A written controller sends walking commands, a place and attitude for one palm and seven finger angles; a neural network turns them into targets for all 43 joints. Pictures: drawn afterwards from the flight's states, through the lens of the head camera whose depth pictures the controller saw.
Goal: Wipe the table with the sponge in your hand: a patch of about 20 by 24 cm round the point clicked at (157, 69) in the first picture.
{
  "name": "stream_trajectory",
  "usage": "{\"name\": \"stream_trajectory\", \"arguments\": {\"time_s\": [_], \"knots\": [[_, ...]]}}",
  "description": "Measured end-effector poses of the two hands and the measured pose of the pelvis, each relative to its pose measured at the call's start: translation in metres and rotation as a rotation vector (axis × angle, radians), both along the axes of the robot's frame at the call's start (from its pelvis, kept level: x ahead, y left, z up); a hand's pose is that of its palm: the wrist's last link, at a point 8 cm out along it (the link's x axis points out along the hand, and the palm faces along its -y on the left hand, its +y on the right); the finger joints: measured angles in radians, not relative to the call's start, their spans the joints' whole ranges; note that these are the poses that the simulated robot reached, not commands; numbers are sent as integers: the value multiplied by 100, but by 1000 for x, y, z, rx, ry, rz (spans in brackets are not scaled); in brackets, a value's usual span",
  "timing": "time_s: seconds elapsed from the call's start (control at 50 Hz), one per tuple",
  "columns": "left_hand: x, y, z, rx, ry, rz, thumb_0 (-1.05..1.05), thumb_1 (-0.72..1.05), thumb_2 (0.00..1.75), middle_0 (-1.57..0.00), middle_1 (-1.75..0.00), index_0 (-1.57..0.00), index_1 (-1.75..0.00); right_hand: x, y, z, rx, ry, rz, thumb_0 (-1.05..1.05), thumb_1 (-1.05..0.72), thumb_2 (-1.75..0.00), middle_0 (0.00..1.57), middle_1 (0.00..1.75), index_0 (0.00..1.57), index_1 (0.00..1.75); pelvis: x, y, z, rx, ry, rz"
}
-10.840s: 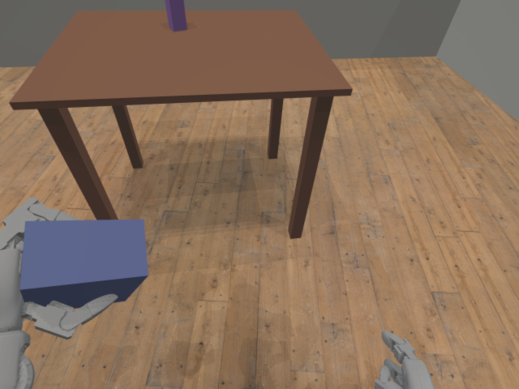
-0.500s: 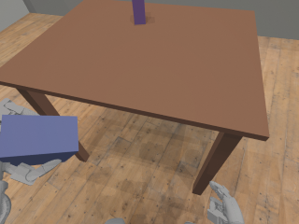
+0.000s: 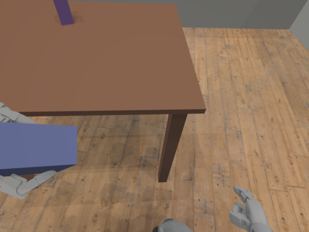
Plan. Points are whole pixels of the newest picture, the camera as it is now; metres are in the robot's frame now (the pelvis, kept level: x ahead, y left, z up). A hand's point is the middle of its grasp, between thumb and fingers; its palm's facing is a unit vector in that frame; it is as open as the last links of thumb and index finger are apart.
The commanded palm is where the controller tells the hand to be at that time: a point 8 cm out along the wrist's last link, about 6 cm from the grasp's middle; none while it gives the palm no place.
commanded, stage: turn to face it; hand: left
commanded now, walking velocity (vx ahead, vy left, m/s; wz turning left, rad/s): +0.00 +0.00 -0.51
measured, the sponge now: (44, 152) +0.22 +0.23 +0.15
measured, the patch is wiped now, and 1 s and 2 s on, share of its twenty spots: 0.00 0.00 0.00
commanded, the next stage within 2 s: come to a stop and stand still in 0.36 s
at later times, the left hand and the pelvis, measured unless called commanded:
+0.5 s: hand (94, 151) +0.22 +0.13 +0.18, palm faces +0.07 -0.83 -0.56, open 10.8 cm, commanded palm +0.17 +0.20 +0.19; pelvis -0.05 -0.04 +0.00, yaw -13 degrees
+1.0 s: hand (119, 178) +0.18 +0.08 +0.17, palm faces +0.06 -0.88 -0.48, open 10.8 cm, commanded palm +0.14 +0.15 +0.19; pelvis -0.10 -0.07 +0.01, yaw -17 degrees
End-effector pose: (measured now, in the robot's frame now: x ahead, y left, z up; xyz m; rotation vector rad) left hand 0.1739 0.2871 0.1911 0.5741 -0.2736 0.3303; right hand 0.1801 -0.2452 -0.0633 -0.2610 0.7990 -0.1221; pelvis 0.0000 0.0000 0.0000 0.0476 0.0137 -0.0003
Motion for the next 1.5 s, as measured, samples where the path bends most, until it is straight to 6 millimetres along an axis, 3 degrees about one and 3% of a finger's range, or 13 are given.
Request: {"name": "stream_trajectory", "arguments": {"time_s": [0.18,0.26,0.36,0.52,0.68,0.78,0.94,1.2,1.26,1.3,1.36,1.42,1.5], "knots": [[15,-53,-5,-44,-20,-70,-1,-56,103,-64,-139,-64,-138,-40,16,-28,171,-46,-12,1,-91,-90,20,30,20,30,-10,-26,-9,-55,-32,-123],[35,-88,-4,-28,-55,-164,-1,-56,103,-64,-139,-64,-138,-63,-5,-47,175,12,-52,1,-91,-90,20,30,20,30,-25,-41,-14,-65,-33,-125],[41,-109,-2,18,39,-275,-1,-56,103,-64,-139,-64,-138,-100,-44,-34,114,73,-192,1,-91,-90,20,30,20,30,-37,-44,0,-35,2,-190],[22,-105,10,80,-4,-370,-1,-56,103,-64,-139,-64,-138,-147,-79,-7,-47,62,-310,1,-91,-90,20,30,20,30,-47,-35,0,-41,10,-232],[9,-88,1,-45,-4,-237,-1,-56,103,-64,-139,-64,-138,-162,-62,1,10,-5,-323,1,-91,-90,19,30,20,30,-54,-40,11,-82,0,-266],[2,-119,-6,-94,2,-249,-1,-56,103,-64,-139,-64,-138,-162,-53,-9,83,-50,-277,1,-91,-90,20,30,20,30,-68,-55,7,-74,0,-282],[-8,-162,0,-49,24,-353,-1,-56,103,-64,-139,-64,-138,-185,-75,-22,113,-13,-311,1,-91,-90,20,30,20,30,-92,-72,6,-53,-3,-286],[-32,-127,-16,-91,35,-278,-1,-56,103,-64,-139,-64,-138,-217,-93,3,-44,21,-325,1,-91,-90,20,30,20,30,-107,-65,10,-56,-13,-293],[-35,-130,-2,-30,-19,-302,-1,-56,103,-64,-139,-64,-138,-215,-86,4,-30,-22,-273,1,-91,-90,20,30,20,30,-116,-67,10,-64,-3,-283],[-26,-116,23,122,-149,-296,-1,-56,103,-65,-139,-65,-138,-215,-82,-4,-14,-42,-207,1,-91,-90,20,30,20,30,-127,-71,2,-43,1,-278],[-14,-99,40,72,-226,-224,-1,-56,102,-65,-139,-65,-138,-219,-75,-9,40,-57,-192,1,-91,-90,20,30,20,30,-143,-69,3,-48,-21,-292],[-21,-114,28,-18,-151,-242,-1,-56,102,-65,-139,-65,-138,-228,-70,-6,109,-128,-223,1,-91,-90,20,30,20,30,-149,-65,5,-48,-26,-304],[-60,-157,-9,-61,49,-401,-1,-56,102,-65,-139,-65,-138,-244,-69,-2,130,-167,-260,1,-91,-90,20,30,20,30,-154,-65,6,-55,-32,-311]]}}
